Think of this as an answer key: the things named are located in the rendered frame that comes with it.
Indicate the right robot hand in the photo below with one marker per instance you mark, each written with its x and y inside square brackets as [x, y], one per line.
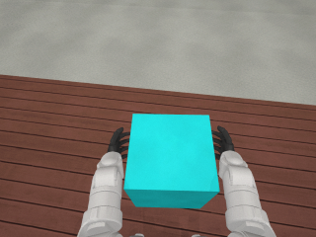
[225, 141]

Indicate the left robot hand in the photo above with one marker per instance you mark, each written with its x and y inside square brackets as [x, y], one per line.
[116, 142]

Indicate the robot right forearm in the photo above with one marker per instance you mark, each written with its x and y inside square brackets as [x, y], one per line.
[244, 211]

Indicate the robot left forearm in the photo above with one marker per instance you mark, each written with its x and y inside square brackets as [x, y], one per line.
[103, 213]

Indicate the carton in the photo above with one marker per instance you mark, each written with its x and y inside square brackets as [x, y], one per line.
[170, 161]

